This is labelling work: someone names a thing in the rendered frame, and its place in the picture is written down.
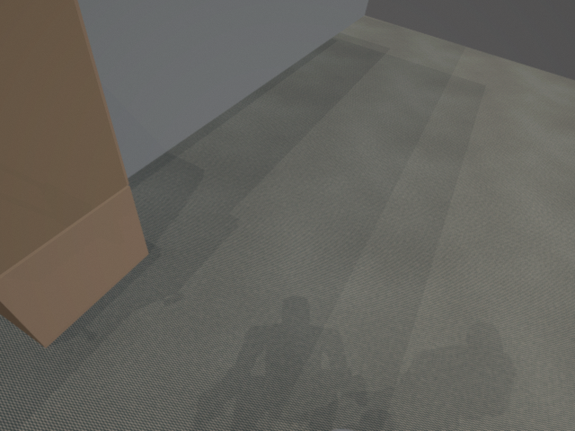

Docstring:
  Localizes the cupboard door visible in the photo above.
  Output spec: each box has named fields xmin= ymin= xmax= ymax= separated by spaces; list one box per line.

xmin=0 ymin=0 xmax=127 ymax=275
